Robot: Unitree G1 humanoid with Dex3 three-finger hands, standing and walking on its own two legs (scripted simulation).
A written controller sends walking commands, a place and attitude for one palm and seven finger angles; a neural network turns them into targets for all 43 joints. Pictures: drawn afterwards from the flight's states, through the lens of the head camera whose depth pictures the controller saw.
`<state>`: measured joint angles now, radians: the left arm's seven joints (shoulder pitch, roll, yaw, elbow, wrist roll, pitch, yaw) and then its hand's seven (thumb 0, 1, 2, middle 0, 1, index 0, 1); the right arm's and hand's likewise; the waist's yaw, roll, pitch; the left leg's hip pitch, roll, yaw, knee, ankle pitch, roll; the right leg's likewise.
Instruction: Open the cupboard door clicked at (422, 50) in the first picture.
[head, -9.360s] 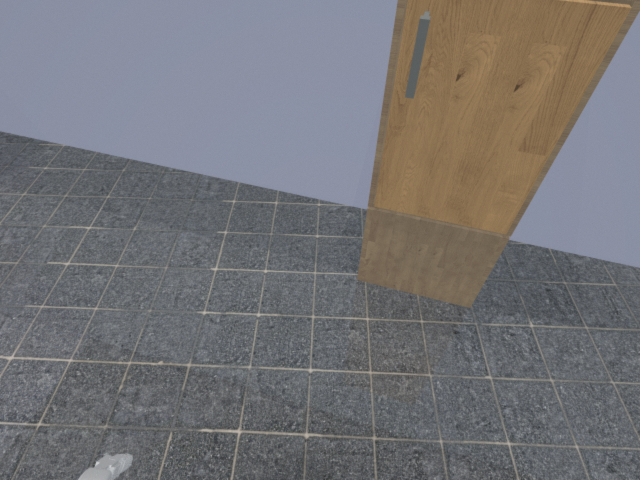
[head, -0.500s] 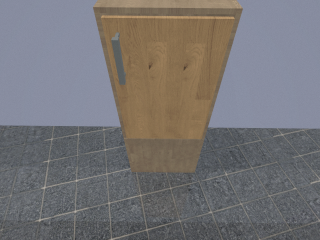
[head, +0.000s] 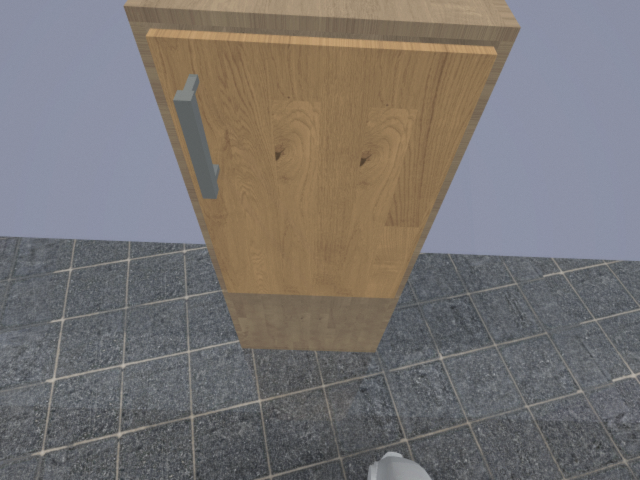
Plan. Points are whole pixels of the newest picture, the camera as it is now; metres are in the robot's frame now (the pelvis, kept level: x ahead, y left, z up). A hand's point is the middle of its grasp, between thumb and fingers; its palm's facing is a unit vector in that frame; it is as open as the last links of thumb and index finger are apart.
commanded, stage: come to a stop and stand still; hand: left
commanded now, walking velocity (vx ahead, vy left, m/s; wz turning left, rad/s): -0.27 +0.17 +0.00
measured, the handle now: (202, 141) +0.50 +0.18 +0.13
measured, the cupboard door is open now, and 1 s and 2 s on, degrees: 0 0 0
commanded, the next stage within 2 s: look again from close up in 1.60 s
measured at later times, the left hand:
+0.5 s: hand out of the picture +0.09 +0.19 -0.20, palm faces +0.10 -0.98 -0.14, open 7.3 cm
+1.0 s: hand out of the picture -0.07 +0.21 -0.17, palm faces +0.03 -0.98 -0.19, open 7.4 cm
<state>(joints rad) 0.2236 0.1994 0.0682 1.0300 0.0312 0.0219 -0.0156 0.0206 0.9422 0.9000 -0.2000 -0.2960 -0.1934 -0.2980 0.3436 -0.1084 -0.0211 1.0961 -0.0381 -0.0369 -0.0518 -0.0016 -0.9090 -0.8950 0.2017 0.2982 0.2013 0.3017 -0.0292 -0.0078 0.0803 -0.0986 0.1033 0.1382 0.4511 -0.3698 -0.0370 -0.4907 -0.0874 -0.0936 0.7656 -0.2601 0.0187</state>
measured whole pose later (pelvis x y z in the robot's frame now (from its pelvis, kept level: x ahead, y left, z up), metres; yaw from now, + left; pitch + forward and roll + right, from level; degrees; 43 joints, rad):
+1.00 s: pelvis -0.06 +0.04 +0.00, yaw +0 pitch -1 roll +1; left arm 0.33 0.13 0.02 1.10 0.02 0.04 0.04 0.00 0.91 0.90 -0.20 -0.30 -0.19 -0.30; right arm 0.30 -0.15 -0.03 1.11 -0.01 0.04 -0.03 0.00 -0.91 -0.90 0.20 0.30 0.20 0.30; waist -0.01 0.00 0.00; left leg -0.24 -0.08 0.17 0.31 -0.09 0.05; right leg -0.11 -0.04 -0.04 0.42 -0.29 0.00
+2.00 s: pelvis -0.07 +0.07 +0.00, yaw -1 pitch +0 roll -1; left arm 0.30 0.16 0.00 1.07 0.02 -0.03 0.04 0.00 0.91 0.90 -0.20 -0.30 -0.19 -0.30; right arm 0.33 -0.17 0.01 1.07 -0.02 -0.02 -0.03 0.02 -0.93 -0.90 0.20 0.30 0.20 0.30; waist -0.02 0.04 -0.03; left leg -0.26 -0.07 0.08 0.52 -0.26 0.10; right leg -0.18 -0.05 -0.05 0.52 -0.33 0.03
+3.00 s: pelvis -0.05 -0.02 +0.00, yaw -1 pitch +1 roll -1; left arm 0.33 0.13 0.01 1.05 0.03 -0.02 0.03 0.01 0.92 0.90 -0.20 -0.30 -0.20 -0.30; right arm 0.27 -0.15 -0.02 1.06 -0.01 0.01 -0.02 0.00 -0.91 -0.90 0.20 0.30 0.20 0.30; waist 0.01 -0.02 0.02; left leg -0.34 0.02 0.07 0.66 -0.35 -0.01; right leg -0.21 0.00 -0.11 0.49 -0.29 -0.04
